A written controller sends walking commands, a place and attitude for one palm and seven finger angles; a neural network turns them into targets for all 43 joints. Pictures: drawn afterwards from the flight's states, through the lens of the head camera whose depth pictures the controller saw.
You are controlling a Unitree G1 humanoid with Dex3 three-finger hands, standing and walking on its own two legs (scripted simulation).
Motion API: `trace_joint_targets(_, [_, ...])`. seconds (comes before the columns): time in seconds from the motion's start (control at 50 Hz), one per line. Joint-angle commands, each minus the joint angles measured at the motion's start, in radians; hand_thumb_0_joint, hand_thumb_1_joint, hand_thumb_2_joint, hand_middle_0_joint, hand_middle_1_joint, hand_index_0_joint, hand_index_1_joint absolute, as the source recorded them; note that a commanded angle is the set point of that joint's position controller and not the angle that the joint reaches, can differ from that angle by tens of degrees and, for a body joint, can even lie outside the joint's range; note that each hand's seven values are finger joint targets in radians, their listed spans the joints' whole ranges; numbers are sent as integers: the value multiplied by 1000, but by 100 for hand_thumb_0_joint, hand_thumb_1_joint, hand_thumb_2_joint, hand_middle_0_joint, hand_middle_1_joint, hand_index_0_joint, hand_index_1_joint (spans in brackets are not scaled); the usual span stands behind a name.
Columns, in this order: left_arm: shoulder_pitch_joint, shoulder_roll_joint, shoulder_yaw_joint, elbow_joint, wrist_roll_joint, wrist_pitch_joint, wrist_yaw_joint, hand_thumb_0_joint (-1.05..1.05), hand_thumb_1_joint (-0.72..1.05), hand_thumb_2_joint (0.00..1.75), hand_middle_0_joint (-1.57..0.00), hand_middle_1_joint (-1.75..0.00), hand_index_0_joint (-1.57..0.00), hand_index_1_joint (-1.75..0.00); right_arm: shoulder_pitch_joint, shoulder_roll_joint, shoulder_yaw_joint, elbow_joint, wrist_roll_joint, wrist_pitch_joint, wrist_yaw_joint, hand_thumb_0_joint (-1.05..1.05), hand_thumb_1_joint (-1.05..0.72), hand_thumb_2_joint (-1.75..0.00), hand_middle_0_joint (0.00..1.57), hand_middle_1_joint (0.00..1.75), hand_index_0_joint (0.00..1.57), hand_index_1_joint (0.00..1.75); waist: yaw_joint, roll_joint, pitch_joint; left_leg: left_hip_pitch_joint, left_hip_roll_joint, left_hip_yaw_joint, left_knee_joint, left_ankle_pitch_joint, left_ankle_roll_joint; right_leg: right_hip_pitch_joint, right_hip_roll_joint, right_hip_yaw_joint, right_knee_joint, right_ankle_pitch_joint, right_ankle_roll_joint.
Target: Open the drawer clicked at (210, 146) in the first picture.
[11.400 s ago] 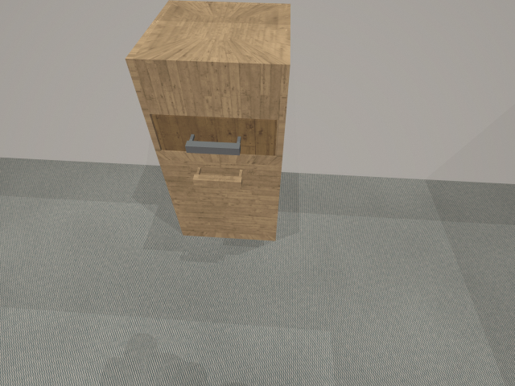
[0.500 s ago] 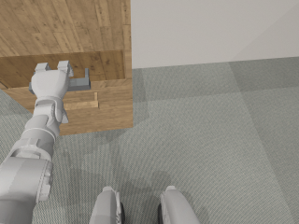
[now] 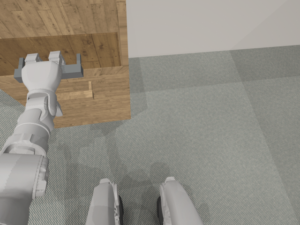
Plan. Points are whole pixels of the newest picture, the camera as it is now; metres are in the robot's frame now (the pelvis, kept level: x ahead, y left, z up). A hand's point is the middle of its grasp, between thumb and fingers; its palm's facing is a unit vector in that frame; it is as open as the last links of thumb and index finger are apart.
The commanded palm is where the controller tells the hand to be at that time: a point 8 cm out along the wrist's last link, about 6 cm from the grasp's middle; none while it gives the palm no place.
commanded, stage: lower the fingers behind the handle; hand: left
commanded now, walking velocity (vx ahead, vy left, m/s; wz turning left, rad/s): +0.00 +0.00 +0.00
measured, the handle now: (50, 66) +0.55 +0.25 -0.02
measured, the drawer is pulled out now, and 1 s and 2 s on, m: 0.00 0.00 0.06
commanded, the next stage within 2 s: close the thumb around the handle in 0.34 s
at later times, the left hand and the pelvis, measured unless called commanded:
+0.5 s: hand (52, 85) +0.50 +0.24 -0.04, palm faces -0.05 -0.03 -1.00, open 13.8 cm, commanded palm +0.49 +0.22 +0.01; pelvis +0.00 +0.00 +0.00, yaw +0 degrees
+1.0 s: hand (53, 85) +0.50 +0.24 -0.04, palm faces -0.06 -0.03 -1.00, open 6.4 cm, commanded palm +0.49 +0.22 +0.01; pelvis +0.01 +0.00 +0.00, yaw +0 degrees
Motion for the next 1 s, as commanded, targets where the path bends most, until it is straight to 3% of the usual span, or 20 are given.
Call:
trace_joint_targets(0.0, [-351, 215, 29, -200, -13, 4, 14, 0, -50, 30, -30, -120, -30, -120, 182, -177, -63, -34, -2, -4, -9, 0, -90, -90, 20, 30, 20, 30, -15, 101, -563, 541, -50, -19, -117, 336, 36, 187, 48, -10, -179, 303, -33])
trace_joint_targets(0.06, [-339, 232, 35, -206, -15, 8, 5, 0, -50, 30, -30, -120, -30, -120, 186, -177, -59, -38, 1, 2, -12, 0, -90, -90, 20, 30, 20, 30, -8, 91, -552, 529, -53, -18, -123, 329, 36, 205, 50, -9, -183, 302, -34])
trace_joint_targets(0.16, [-336, 241, 36, -187, -17, -1, -5, 0, -50, 30, -30, -120, -30, -120, 184, -177, -55, -39, 4, 0, -19, 0, -90, -90, 20, 30, 20, 30, -18, 61, -512, 491, -54, -14, -123, 294, 41, 199, 49, -7, -190, 281, -31])
trace_joint_targets(0.18, [-355, 253, 45, -204, -16, -8, -4, 0, -50, 30, -30, -120, -30, -120, 183, -177, -54, -35, 2, -1, -19, 0, -90, -90, 20, 30, 20, 30, -13, 93, -524, 515, -50, -19, -126, 311, 38, 186, 46, -9, -182, 284, -34])
trace_joint_targets(0.22, [-341, 216, 28, -212, -16, -14, 0, 0, -50, 30, -30, -120, -30, -120, 183, -174, -60, -39, 1, -2, -16, 0, -90, -90, 20, 30, 20, 30, -14, 96, -535, 536, -49, -20, -124, 317, 37, 173, 47, -12, -185, 279, -34])
trace_joint_targets(0.24, [-329, 233, 41, -202, -14, -15, 3, 0, -50, 30, -30, -120, -30, -120, 185, -176, -58, -37, 1, 0, -17, 0, -90, -90, 20, 30, 20, 30, -11, 90, -517, 533, -48, -21, -128, 322, 35, 172, 47, -14, -185, 281, -35])
trace_joint_targets(0.26, [-329, 212, 26, -198, -16, -15, 4, 0, -50, 30, -30, -120, -30, -120, 185, -174, -57, -41, 0, 0, -15, 0, -90, -90, 20, 30, 20, 30, -13, 83, -512, 528, -50, -22, -128, 321, 36, 174, 49, -14, -186, 279, -35])
trace_joint_targets(0.42, [-325, 195, 25, -212, -11, -9, 20, 0, -50, 30, -30, -120, -30, -120, 186, -174, -63, -37, -3, 7, -9, 0, -90, -90, 20, 30, 20, 30, -9, 102, -535, 568, -46, -28, -131, 358, 31, 165, 49, -19, -180, 297, -38])
trace_joint_targets(0.5, [-347, 159, 2, -224, -10, -3, 27, 0, -28, 40, -32, -122, -32, -122, 191, -173, -68, -32, -4, 9, -7, 0, -90, -90, 20, 30, 20, 30, -19, 106, -537, 601, -42, -40, -139, 376, 29, 151, 48, -24, -182, 299, -38])
trace_joint_targets(0.54, [-329, 183, 22, -225, -10, 1, 29, 0, -16, 44, -32, -124, -32, -124, 188, -174, -68, -32, -5, 10, -6, 0, -90, -90, 20, 30, 20, 30, -7, 107, -549, 602, -43, -35, -139, 377, 29, 165, 49, -22, -184, 303, -39])
trace_joint_targets(0.56, [-336, 158, 3, -224, -13, 3, 29, 0, -11, 47, -33, -124, -33, -124, 188, -171, -69, -31, -4, 11, -7, 0, -90, -90, 20, 30, 20, 30, -18, 97, -539, 594, -45, -31, -137, 373, 32, 170, 49, -19, -191, 310, -37])
trace_joint_targets(0.6, [-330, 186, 23, -208, -11, 5, 29, 0, 0, 52, -34, -125, -34, -125, 189, -175, -65, -30, -4, 12, -6, 0, -90, -90, 20, 30, 20, 30, -10, 99, -532, 583, -45, -31, -141, 364, 30, 174, 48, -21, -188, 301, -38])
trace_joint_targets(0.66, [-343, 164, 1, -184, -4, 14, 33, 0, 17, 59, -35, -127, -35, -127, 186, -174, -64, -29, -4, 11, -8, 0, -90, -90, 20, 30, 20, 30, -25, 82, -485, 560, -46, -32, -146, 336, 31, 157, 49, -23, -195, 282, -38])
trace_joint_targets(0.72, [-343, 177, 13, -203, -13, 9, 28, 0, 34, 66, -36, -129, -36, -129, 189, -175, -65, -34, -3, 10, -7, 0, -90, -90, 20, 30, 20, 30, -12, 100, -535, 584, -47, -32, -144, 356, 31, 172, 49, -21, -189, 294, -39])
trace_joint_targets(0.76, [-353, 172, 5, -202, -8, 9, 26, 0, 45, 71, -37, -130, -37, -130, 187, -172, -64, -33, -4, 10, -9, 0, -90, -90, 20, 30, 20, 30, -21, 96, -522, 567, -47, -28, -140, 347, 32, 174, 49, -18, -192, 295, -37])
trace_joint_targets(0.8, [-337, 169, 12, -211, -13, 5, 25, 0, 56, 76, -38, -131, -38, -131, 189, -172, -65, -33, -4, 9, -7, 0, -90, -90, 20, 30, 20, 30, -10, 114, -539, 589, -47, -28, -140, 369, 31, 174, 48, -18, -188, 309, -39])
trace_joint_targets(0.84, [-333, 162, 0, -181, -15, 9, 22, 0, 68, 80, -38, -133, -38, -133, 185, -172, -63, -34, -2, 10, -9, 0, -90, -90, 20, 30, 20, 30, -26, 70, -501, 545, -48, -23, -138, 327, 35, 180, 50, -16, -200, 289, -35])
trace_joint_targets(0.92, [-315, 215, 40, -201, -19, 0, 17, 0, 90, 90, -40, -135, -40, -135, 187, -175, -61, -38, -2, 9, -10, 0, -90, -90, 20, 30, 20, 30, -5, 80, -535, 537, -52, -13, -132, 347, 37, 221, 49, -9, -191, 326, -35])
trace_joint_targets(0.98, [-298, 215, 44, -215, -17, -6, 15, 0, 90, 90, -40, -135, -40, -135, 186, -171, -60, -38, -2, 10, -10, 0, -90, -90, 20, 30, 20, 30, 2, 83, -547, 542, -52, -13, -129, 372, 36, 230, 49, -8, -182, 354, -36])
